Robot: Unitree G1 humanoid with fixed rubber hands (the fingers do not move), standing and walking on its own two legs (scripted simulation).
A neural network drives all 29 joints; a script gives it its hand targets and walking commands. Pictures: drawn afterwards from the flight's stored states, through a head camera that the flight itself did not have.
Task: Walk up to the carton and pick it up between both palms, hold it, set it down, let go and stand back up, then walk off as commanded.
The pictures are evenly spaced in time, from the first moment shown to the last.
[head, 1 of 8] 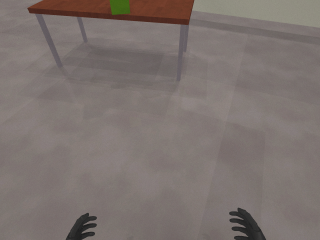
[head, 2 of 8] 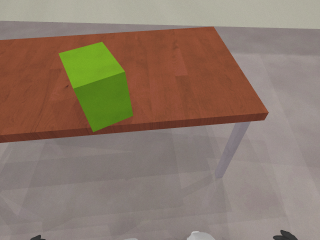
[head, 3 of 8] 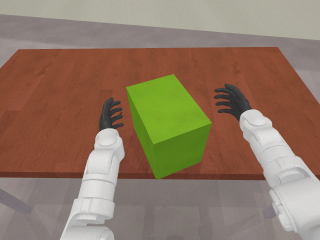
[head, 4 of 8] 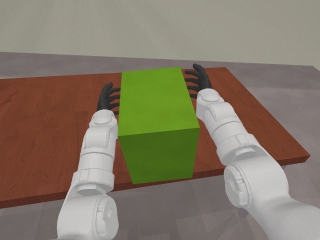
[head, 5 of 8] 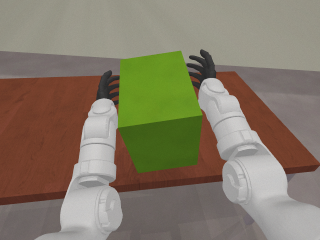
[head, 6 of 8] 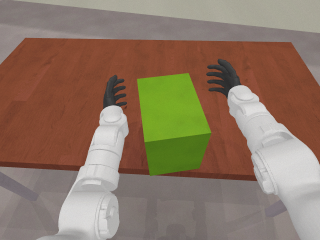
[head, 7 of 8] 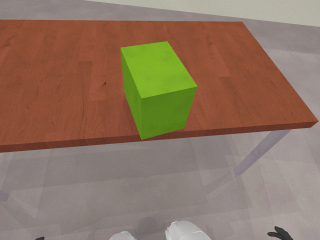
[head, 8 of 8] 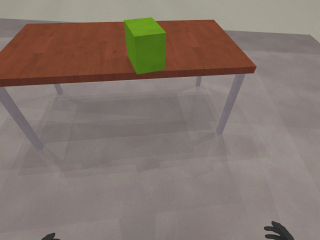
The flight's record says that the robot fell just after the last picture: no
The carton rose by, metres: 0.18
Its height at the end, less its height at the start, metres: +0.00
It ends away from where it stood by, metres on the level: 0.01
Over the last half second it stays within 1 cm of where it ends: yes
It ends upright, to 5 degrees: yes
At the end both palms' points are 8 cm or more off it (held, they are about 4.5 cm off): yes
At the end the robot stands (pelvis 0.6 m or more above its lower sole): yes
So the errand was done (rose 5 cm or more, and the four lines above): yes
